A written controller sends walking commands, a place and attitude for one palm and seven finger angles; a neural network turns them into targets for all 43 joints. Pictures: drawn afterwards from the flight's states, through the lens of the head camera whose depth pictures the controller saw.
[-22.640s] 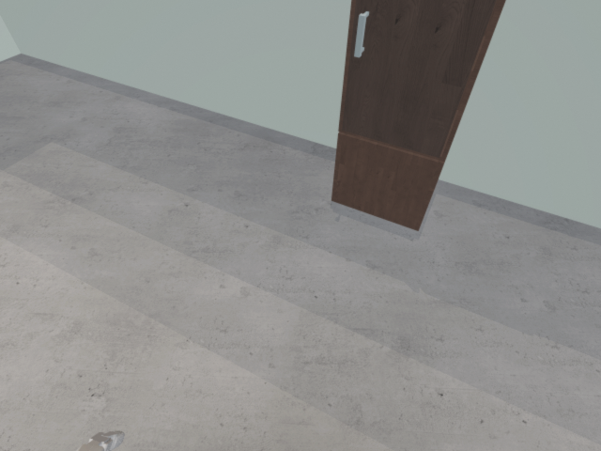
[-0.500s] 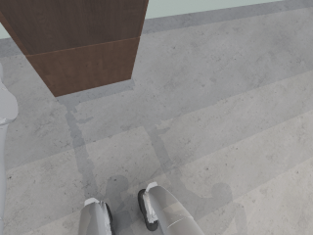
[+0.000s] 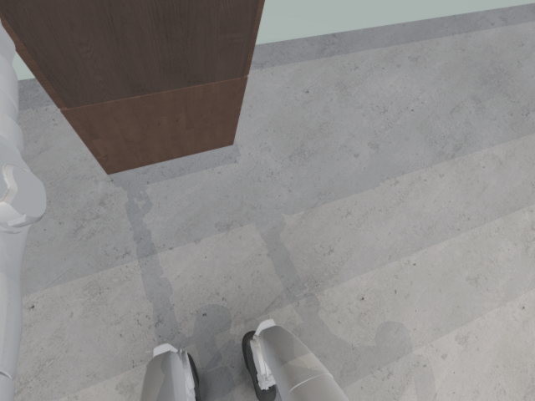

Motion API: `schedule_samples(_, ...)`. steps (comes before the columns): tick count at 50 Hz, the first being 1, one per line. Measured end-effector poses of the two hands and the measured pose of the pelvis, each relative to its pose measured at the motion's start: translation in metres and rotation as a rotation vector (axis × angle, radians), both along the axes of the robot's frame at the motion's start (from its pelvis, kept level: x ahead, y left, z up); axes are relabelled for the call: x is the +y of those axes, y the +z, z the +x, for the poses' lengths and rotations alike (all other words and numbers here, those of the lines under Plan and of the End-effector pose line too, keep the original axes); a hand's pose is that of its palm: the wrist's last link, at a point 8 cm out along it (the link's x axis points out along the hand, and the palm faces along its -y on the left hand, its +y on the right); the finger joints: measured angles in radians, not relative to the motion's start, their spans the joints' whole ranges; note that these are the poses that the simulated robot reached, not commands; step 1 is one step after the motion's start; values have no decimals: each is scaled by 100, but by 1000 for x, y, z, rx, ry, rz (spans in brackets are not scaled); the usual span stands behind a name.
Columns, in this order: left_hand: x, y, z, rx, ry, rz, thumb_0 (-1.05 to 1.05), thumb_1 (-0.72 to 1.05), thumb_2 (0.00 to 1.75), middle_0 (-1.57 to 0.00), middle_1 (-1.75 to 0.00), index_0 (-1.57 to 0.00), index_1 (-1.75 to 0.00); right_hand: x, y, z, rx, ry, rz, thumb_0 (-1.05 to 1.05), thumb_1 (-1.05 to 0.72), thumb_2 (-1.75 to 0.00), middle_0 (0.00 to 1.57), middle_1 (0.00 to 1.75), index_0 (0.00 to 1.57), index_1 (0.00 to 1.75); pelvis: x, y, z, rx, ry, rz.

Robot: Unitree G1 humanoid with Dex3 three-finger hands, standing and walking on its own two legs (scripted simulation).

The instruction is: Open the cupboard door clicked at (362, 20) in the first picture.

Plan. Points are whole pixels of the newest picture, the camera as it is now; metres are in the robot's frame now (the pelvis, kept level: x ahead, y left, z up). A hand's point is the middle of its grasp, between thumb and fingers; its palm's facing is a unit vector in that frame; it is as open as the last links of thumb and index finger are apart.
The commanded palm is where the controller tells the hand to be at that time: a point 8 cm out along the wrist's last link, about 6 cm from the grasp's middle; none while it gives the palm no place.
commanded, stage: pull the door open along its arc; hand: left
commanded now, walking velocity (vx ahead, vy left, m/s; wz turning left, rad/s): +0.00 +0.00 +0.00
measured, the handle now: out of the picture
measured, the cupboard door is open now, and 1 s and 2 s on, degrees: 0 34 40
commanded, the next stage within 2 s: open thumb and fingers to let go in 1.18 s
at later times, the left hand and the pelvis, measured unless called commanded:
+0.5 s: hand out of the picture +0.59 +0.13 +0.11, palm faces +0.08 -1.00 -0.01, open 5.4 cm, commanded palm +0.54 +0.15 +0.10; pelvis +0.01 +0.01 +0.02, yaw +0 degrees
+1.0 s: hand (158, 92) +0.47 +0.03 +0.11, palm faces +0.45 -0.89 +0.00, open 5.7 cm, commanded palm +0.41 +0.06 +0.10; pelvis -0.01 -0.01 +0.02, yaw +2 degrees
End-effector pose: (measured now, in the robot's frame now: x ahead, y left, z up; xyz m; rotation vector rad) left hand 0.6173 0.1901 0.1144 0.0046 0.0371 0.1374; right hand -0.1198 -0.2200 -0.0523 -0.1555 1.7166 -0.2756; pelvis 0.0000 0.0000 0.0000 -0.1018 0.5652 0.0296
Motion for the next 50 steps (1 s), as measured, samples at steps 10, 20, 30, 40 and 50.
schedule_samples(10,0,0,-1,-3,-9,-4,2,78,83,-37,-135,-40,-135,-4,1,4,-14,2,-16,0,-90,-90,20,30,20,30,1,1,1,-3,-6,2)
schedule_samples(20,-5,-1,-26,-15,-33,3,1,78,80,-38,-135,-38,-135,-1,-1,19,-55,8,22,0,-90,-90,20,30,20,30,5,12,8,-43,-17,15)
schedule_samples(30,-25,-5,-83,-24,-32,-49,0,74,75,-38,-135,-39,-135,-14,-9,78,-248,62,33,0,-90,-90,20,30,20,30,8,26,15,-122,-24,32)
schedule_samples(40,-74,-8,-148,-61,214,-38,0,71,76,-39,-135,-38,-133,-23,-32,148,-466,177,69,0,-90,-90,20,30,20,30,5,21,5,-167,-17,55)
schedule_samples(50,-124,-4,-193,-15,328,-4,0,72,77,-36,-133,-38,-134,-21,-46,160,-510,208,122,0,-90,-90,20,30,20,30,-13,22,-10,-210,-1,81)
